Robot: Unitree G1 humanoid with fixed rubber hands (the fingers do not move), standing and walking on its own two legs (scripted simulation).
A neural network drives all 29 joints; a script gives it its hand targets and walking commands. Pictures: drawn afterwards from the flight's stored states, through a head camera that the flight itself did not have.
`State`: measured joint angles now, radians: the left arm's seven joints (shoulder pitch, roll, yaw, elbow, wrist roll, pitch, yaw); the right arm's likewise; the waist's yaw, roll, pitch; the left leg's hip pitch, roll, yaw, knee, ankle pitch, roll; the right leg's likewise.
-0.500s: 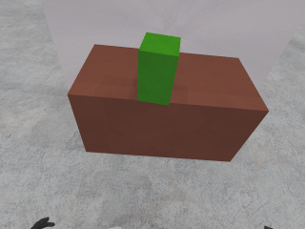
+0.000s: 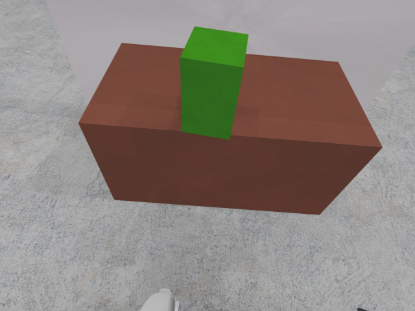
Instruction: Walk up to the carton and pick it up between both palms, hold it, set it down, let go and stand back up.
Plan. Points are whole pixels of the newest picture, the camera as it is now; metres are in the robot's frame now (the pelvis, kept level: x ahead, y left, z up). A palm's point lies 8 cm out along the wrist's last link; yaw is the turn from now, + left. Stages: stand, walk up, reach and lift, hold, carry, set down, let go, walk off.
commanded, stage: walk up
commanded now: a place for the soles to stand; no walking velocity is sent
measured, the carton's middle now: (213, 86) +0.78 -0.01 -0.03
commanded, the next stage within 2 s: none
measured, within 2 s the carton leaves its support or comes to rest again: neither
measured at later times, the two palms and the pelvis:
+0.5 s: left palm out of the picture +0.09 +0.31 -0.10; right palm out of the picture +0.10 -0.32 -0.06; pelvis +0.01 +0.00 +0.00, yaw +1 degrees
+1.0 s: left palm out of the picture +0.14 +0.34 -0.08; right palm (365, 309) +0.16 -0.29 -0.04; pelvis +0.05 +0.03 +0.01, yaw +2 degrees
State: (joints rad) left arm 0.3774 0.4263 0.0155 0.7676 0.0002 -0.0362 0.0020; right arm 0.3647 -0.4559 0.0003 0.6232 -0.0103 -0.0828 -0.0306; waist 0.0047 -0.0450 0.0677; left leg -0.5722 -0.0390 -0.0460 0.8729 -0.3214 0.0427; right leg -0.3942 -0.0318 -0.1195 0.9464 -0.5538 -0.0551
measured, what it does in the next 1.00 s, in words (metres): lifts its right foot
